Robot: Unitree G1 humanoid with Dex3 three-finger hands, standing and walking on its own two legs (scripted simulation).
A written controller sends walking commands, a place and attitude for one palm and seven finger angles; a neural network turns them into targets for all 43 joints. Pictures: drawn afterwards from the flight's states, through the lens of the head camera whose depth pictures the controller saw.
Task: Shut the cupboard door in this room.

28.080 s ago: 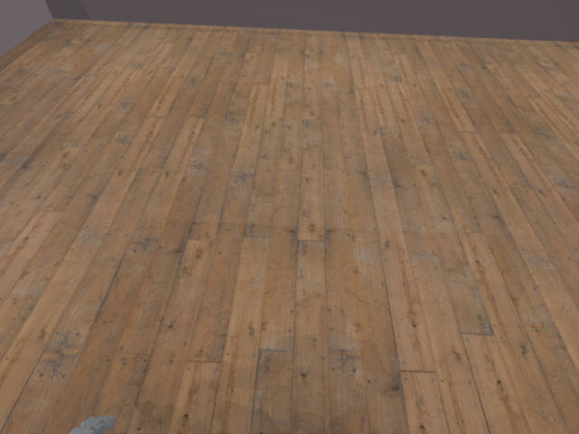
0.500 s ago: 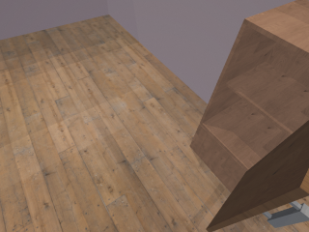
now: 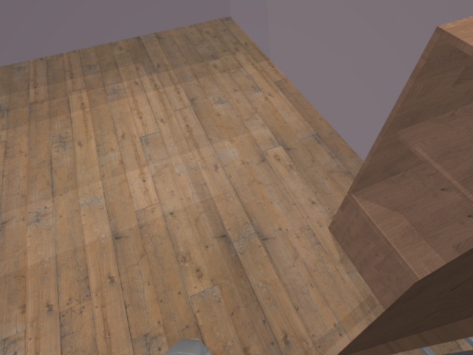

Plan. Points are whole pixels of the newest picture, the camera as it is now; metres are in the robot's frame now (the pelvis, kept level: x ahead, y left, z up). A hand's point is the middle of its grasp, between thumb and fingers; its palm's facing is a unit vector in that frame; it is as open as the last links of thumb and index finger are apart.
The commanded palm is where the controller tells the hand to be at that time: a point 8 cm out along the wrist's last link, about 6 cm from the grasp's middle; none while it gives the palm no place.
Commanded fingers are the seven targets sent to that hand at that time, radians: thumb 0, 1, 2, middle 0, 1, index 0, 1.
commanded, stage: turn or walk to find it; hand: left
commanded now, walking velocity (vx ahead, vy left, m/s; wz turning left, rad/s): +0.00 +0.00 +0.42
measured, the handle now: (451, 350) +0.15 -0.30 -0.02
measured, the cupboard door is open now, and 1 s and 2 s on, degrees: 100 92 91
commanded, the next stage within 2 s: none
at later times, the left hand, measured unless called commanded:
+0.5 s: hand out of the picture +0.07 +0.22 -0.16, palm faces +0.19 -0.94 -0.27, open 7.4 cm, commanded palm none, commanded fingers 0.00 0.90 0.90 -0.20 -0.30 -0.20 -0.30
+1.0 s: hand out of the picture -0.07 +0.22 -0.19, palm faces +0.44 -0.86 -0.26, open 7.4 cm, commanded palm none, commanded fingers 0.00 0.90 0.90 -0.20 -0.30 -0.20 -0.30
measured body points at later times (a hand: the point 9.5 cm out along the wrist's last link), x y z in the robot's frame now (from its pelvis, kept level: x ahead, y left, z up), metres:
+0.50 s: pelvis +0.01 +0.00 -0.01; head +0.06 +0.00 +0.44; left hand +0.06 +0.27 -0.14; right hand +0.11 -0.23 -0.16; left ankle -0.01 +0.13 -0.74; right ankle +0.02 -0.11 -0.74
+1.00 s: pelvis +0.00 +0.01 -0.01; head +0.04 +0.05 +0.44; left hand -0.09 +0.26 -0.17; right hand +0.14 -0.21 -0.15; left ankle -0.06 +0.11 -0.74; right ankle +0.02 -0.12 -0.71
